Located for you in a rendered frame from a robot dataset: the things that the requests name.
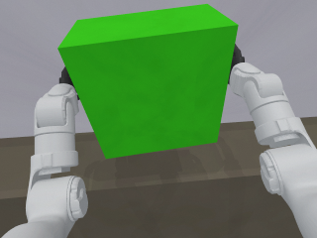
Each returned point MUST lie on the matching left robot hand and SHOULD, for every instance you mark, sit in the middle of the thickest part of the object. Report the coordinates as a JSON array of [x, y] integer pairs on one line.
[[65, 78]]

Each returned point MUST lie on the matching pedestal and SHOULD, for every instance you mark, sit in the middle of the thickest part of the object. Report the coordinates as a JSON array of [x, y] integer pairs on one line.
[[211, 190]]

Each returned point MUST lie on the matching robot right forearm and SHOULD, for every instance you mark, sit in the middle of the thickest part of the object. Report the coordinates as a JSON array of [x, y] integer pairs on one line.
[[276, 124]]

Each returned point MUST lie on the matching right robot hand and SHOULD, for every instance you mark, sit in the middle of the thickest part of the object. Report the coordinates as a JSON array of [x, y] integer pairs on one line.
[[237, 58]]

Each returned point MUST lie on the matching left robot upper arm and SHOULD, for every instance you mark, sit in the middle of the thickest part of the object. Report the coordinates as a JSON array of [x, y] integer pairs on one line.
[[54, 204]]

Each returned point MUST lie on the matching carton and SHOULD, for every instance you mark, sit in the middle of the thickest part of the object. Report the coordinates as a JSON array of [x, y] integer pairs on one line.
[[152, 81]]

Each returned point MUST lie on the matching robot left forearm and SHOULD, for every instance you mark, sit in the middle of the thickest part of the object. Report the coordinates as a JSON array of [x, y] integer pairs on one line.
[[54, 131]]

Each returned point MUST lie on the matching right robot upper arm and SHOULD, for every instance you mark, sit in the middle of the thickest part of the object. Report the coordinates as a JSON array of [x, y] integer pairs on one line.
[[291, 171]]

